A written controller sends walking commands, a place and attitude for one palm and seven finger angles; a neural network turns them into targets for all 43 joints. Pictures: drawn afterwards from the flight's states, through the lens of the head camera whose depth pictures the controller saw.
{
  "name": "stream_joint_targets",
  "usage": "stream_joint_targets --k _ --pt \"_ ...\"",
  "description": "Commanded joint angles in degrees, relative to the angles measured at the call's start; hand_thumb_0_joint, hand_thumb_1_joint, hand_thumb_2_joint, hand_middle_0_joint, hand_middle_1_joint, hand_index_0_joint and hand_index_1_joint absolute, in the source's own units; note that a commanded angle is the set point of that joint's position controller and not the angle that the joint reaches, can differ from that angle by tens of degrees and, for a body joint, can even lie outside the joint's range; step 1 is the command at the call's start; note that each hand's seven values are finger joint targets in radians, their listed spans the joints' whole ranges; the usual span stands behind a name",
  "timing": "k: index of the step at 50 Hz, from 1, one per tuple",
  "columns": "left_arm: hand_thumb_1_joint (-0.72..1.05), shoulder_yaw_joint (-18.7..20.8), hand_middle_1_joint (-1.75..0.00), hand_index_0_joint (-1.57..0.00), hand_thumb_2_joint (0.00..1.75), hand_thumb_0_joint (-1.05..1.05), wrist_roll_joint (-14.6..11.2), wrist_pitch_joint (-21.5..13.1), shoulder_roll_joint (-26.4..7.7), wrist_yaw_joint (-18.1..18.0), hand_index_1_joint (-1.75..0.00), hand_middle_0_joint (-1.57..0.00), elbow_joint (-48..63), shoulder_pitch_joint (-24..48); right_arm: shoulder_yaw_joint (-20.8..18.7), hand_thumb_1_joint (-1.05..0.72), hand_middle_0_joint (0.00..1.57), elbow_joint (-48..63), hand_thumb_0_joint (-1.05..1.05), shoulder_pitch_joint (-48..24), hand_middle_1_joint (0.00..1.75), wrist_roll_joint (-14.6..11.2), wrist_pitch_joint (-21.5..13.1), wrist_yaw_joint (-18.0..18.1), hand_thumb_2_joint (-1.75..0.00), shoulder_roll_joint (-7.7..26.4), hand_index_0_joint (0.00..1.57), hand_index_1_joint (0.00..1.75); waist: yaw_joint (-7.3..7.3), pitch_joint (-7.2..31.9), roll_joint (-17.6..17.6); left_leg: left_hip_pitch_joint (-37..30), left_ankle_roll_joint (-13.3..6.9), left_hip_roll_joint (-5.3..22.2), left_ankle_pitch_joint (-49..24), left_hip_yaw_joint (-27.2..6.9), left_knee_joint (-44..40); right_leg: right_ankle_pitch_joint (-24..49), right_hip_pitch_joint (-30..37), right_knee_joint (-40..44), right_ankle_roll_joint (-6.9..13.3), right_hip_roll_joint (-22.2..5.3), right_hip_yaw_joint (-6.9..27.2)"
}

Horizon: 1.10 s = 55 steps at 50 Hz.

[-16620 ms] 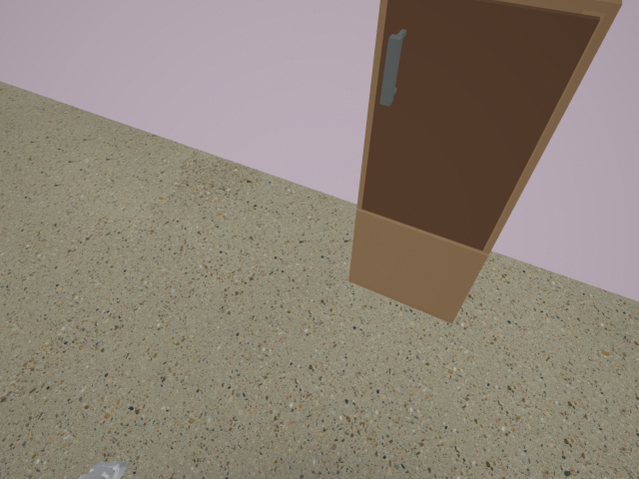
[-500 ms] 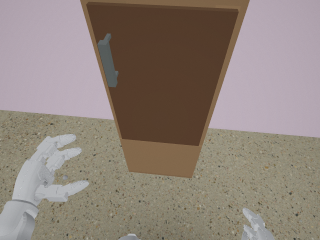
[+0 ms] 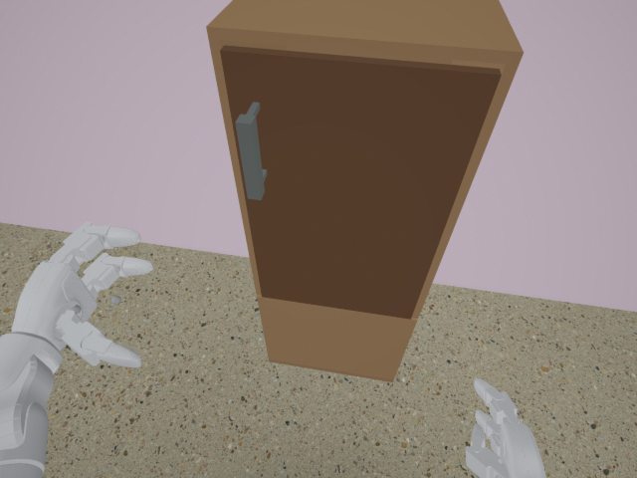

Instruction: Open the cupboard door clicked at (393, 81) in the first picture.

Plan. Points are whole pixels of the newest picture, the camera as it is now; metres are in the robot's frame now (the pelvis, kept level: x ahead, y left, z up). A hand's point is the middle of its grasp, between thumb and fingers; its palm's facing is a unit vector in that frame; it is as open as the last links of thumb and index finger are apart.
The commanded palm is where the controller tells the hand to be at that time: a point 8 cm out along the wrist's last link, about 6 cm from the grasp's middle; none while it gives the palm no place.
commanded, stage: raise the hand with hooked fingers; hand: left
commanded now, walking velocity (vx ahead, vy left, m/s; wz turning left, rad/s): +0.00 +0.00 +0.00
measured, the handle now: (255, 152) +0.54 +0.15 +0.12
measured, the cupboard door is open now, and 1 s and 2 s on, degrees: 0 0 0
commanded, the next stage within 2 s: move the hooked fingers beside the handle in 0.72 s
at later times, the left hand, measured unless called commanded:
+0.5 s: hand (126, 260) +0.30 +0.25 +0.14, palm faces -0.03 -1.00 -0.05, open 14.0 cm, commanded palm +0.27 +0.30 +0.15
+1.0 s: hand (138, 253) +0.31 +0.24 +0.14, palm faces -0.02 -1.00 -0.05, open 14.0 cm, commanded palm +0.30 +0.28 +0.15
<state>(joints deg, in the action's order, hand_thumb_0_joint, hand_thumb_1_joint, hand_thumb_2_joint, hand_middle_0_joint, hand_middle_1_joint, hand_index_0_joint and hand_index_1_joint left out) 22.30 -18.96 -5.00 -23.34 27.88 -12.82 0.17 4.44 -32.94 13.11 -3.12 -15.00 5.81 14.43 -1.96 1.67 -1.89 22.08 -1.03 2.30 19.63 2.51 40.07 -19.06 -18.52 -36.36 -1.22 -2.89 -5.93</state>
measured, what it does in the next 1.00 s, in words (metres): stands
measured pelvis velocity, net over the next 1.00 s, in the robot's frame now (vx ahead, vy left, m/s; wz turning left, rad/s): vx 0.00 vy -0.03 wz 0.00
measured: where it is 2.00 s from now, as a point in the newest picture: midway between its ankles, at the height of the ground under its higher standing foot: outside the picture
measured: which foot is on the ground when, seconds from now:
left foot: down 0.00-1.00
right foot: down 0.00-1.00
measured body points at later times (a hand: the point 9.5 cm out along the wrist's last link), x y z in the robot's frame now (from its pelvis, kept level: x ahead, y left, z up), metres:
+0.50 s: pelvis +0.01 -0.02 +0.01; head +0.01 -0.03 +0.46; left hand +0.30 +0.31 +0.14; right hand +0.16 -0.27 -0.07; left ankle +0.02 +0.10 -0.72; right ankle +0.00 -0.14 -0.72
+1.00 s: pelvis +0.00 -0.03 +0.01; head +0.00 -0.04 +0.46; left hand +0.31 +0.29 +0.15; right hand +0.16 -0.27 -0.07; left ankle +0.02 +0.10 -0.72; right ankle +0.00 -0.14 -0.72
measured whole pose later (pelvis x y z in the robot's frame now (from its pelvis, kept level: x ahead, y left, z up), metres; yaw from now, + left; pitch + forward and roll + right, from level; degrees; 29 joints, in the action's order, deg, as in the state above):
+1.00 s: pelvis +0.00 -0.03 +0.01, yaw +0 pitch +0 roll +0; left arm 23.9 -17.7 -3.8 -25.7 29.9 -26.3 13.0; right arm 3.5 -35.9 14.5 -4.0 -12.9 7.3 16.3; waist -1.2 1.0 -2.7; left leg 17.8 0.8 3.0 16.4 2.4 33.8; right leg -17.6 -15.6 -32.9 0.5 -1.8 -6.1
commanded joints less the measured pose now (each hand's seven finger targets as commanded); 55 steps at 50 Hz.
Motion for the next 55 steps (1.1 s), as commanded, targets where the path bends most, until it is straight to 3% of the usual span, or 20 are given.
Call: stream_joint_targets --k 1,4,6,8,9,11,15,21,25,30,34,39,41,44,46,49,51,53,54,55 --pt "-0.50 6.4 -1.20 -0.30 0.30 0.00 -1.6 -1.9 -15.4 0.8 -1.20 -0.30 10.8 16.9 -3.6 -0.90 0.20 7.7 0.00 -2.8 0.30 -0.3 -2.2 0.9 -0.90 8.8 0.20 0.30 1.17 11.2 -4.2 -10.0 0.2 -1.7 -14.0 -4.3 -9.0 12.8 1.6 5.3 2.6 4.3 1.2" --pt "-0.50 7.0 -1.20 -0.30 0.30 0.00 -1.5 -1.1 -17.1 1.4 -1.20 -0.30 7.9 19.0 -3.4 -0.90 0.20 7.3 0.00 -2.6 0.30 -0.3 -1.7 1.1 -0.90 9.0 0.20 0.30 1.19 9.7 -2.1 -9.8 0.1 -1.6 -13.5 -4.5 -9.9 12.2 2.2 6.5 2.6 4.4 1.1" --pt "-0.50 7.6 -1.20 -0.30 0.30 0.00 -1.6 -1.0 -18.1 1.9 -1.20 -0.30 8.3 21.6 -3.4 -0.90 0.20 7.3 0.00 -3.0 0.30 -0.4 -1.7 1.1 -0.90 8.9 0.20 0.30 1.14 10.5 -5.1 -11.0 0.1 -1.8 -13.9 -4.4 -10.3 12.6 2.5 6.9 2.7 4.2 1.3" --pt "-0.50 8.6 -1.20 -0.30 0.30 0.00 -1.6 -0.5 -19.2 2.3 -1.20 -0.30 6.4 22.0 -3.4 -0.90 0.20 7.2 0.00 -2.7 0.30 -0.4 -1.6 1.3 -0.90 9.0 0.20 0.30 1.08 11.1 -4.2 -11.7 0.0 -1.9 -15.4 -4.2 -10.4 14.2 3.2 7.3 2.6 4.1 1.4" --pt "-0.50 9.2 -1.20 -0.30 0.30 0.00 -1.8 -0.2 -20.3 2.7 -1.20 -0.30 5.3 22.1 -3.4 -0.90 0.20 7.0 0.00 -2.3 0.30 -0.4 -1.4 1.2 -0.90 9.2 0.20 0.30 0.91 10.9 -1.8 -11.4 -0.1 -1.9 -16.0 -4.3 -10.5 15.1 4.3 7.7 2.7 4.1 1.4" --pt "-0.50 9.4 -1.20 -0.30 0.30 0.00 -1.9 0.2 -21.0 3.3 -1.20 -0.30 4.7 25.1 -3.4 -0.90 0.20 7.0 0.00 -2.6 0.30 -0.6 -1.2 1.2 -0.90 9.4 0.20 0.30 1.04 11.0 -3.2 -11.6 -0.2 -2.1 -15.3 -4.1 -11.0 14.9 4.2 8.1 2.6 4.0 1.6" --pt "-0.50 7.2 -1.20 -0.30 0.30 0.00 -2.2 1.1 -18.0 4.4 -1.20 -0.30 0.8 21.0 -3.8 -0.90 0.20 7.3 0.00 -2.2 0.30 -0.8 -1.0 0.6 -0.90 9.4 0.20 0.30 0.79 9.8 -1.4 -10.9 -0.4 -2.3 -16.1 -3.4 -10.8 16.4 3.9 8.2 2.4 3.8 1.8" --pt "-0.50 10.6 -1.20 -0.30 0.30 0.00 -2.3 -0.7 -21.1 3.0 -1.20 -0.30 5.8 21.7 -4.4 -0.90 0.20 7.8 0.00 -2.3 0.30 -0.6 -1.2 0.3 -0.90 9.4 0.20 0.30 0.45 13.5 -2.5 -12.3 -0.7 -2.3 -17.9 -2.5 -10.3 18.5 5.7 7.8 2.2 3.5 2.6" --pt "-0.50 10.6 -1.20 -0.30 0.30 0.00 -2.2 -1.4 -20.7 2.0 -1.20 -0.30 4.7 22.4 -4.3 -0.90 0.20 7.1 0.00 -2.3 0.30 -0.5 -1.0 0.6 -0.90 9.4 0.20 0.30 0.83 10.3 -2.4 -11.0 -0.7 -2.3 -15.5 -2.0 -10.7 16.9 4.7 8.6 2.0 3.4 2.9" --pt "-0.50 9.9 -1.20 -0.30 0.30 0.00 -1.7 -1.8 -20.5 2.0 -1.20 -0.30 5.6 23.1 -4.4 -0.90 0.20 7.0 0.00 -2.6 0.30 -0.6 -1.2 1.1 -0.90 9.2 0.20 0.30 1.04 11.5 -3.7 -11.8 -0.8 -2.4 -15.1 -1.7 -10.5 16.7 5.4 8.8 1.9 3.1 3.6" --pt "-0.50 9.0 -1.20 -0.30 0.30 0.00 -2.0 -1.5 -19.5 2.3 -1.20 -0.30 4.0 22.5 -4.3 -0.90 0.20 6.6 0.00 -2.6 0.30 -0.7 -1.2 1.3 -0.90 9.2 0.20 0.30 1.29 10.0 -1.2 -11.6 -0.9 -2.2 -14.9 -1.7 -10.5 17.0 4.9 9.0 1.7 3.2 3.5" --pt "-0.50 9.2 -1.20 -0.30 0.30 0.00 -2.1 -0.9 -19.7 2.7 -1.20 -0.30 1.8 22.3 -4.1 -0.90 0.20 6.6 0.00 -2.7 0.30 -0.7 -1.1 1.3 -0.90 9.3 0.20 0.30 1.12 9.7 -0.7 -10.6 -0.9 -2.3 -14.0 -1.6 -10.3 16.3 4.5 9.1 1.5 3.0 3.9" --pt "-0.50 8.8 -1.20 -0.30 0.30 0.00 -1.8 -1.3 -19.6 2.5 -1.20 -0.30 3.3 23.6 -4.2 -0.90 0.20 6.8 0.00 -3.2 0.30 -0.9 -1.2 1.4 -0.90 9.1 0.20 0.30 1.16 10.3 -2.4 -11.0 -0.7 -2.4 -13.7 -1.7 -10.6 15.7 4.4 9.0 1.6 2.9 3.6" --pt "-0.50 6.7 -1.20 -0.30 0.30 0.00 -1.5 -1.8 -18.8 2.3 -1.20 -0.30 0.5 29.8 -4.1 -0.90 0.20 5.5 0.00 -2.4 0.30 -0.9 -1.0 1.8 -0.90 9.4 0.20 0.30 2.72 8.5 0.2 -10.8 -0.8 -2.2 -11.7 -1.8 -10.5 13.1 2.3 9.5 1.5 3.2 3.7" --pt "-0.50 5.2 -1.20 -0.30 0.30 0.00 -0.9 -2.3 -17.9 2.1 -1.20 -0.30 0.0 32.6 -4.0 -0.90 0.20 5.5 0.00 -2.5 0.30 -1.0 -1.2 2.0 -0.90 9.2 0.20 0.30 2.83 9.4 -2.5 -11.4 -0.8 -2.4 -10.5 -2.0 -10.7 11.6 1.7 9.5 1.6 2.9 4.0" --pt "-0.50 5.4 -1.20 -0.30 0.30 0.00 -0.1 -2.7 -19.0 1.3 -1.20 -0.30 -3.0 34.3 -4.0 -0.90 0.20 4.9 0.00 -1.7 0.30 -0.8 -1.0 2.1 -0.90 9.5 0.20 0.30 2.75 10.4 -0.2 -11.1 -0.9 -2.2 -10.9 -2.3 -10.5 11.6 2.1 9.3 1.8 3.0 3.8" --pt "-0.50 4.7 -1.20 -0.30 0.30 0.00 0.5 -2.7 -18.6 1.1 -1.20 -0.30 -4.8 36.2 -4.0 -0.90 0.20 4.6 0.00 -1.7 0.30 -0.8 -0.9 2.1 -0.90 9.5 0.20 0.30 3.04 10.7 -1.1 -10.6 -0.8 -2.4 -10.5 -2.2 -10.5 11.6 1.8 9.1 1.7 2.7 3.9" --pt "-0.50 6.7 -1.20 -0.30 0.30 0.00 0.9 -2.8 -21.0 0.6 -1.20 -0.30 -7.8 37.3 -4.0 -0.90 0.20 4.3 0.00 -1.4 0.30 -0.7 -0.6 2.1 -0.90 9.8 0.20 0.30 2.76 10.7 -1.0 -9.6 -0.8 -2.3 -9.7 -2.4 -10.5 10.4 1.6 9.1 1.8 2.6 4.0" --pt "-0.50 8.0 -1.20 -0.30 0.30 0.00 1.0 -2.8 -22.8 0.5 -1.20 -0.30 -10.2 37.1 -4.0 -0.90 0.20 4.0 0.00 -0.6 0.30 -0.5 -0.1 1.9 -0.90 10.1 0.20 0.30 2.49 10.5 1.5 -8.3 -0.8 -2.2 -10.1 -2.3 -10.3 10.8 2.8 9.0 1.8 2.6 4.2" --pt "-0.50 8.2 -1.20 -0.30 0.30 0.00 1.2 -3.2 -23.1 0.7 -1.20 -0.30 -9.8 37.7 -4.1 -0.90 0.20 4.4 0.00 -0.8 0.30 -0.6 0.0 1.7 -0.90 10.1 0.20 0.30 2.34 11.7 -0.2 -8.4 -0.8 -2.3 -11.2 -2.2 -10.1 12.3 3.3 8.5 1.8 2.5 4.5"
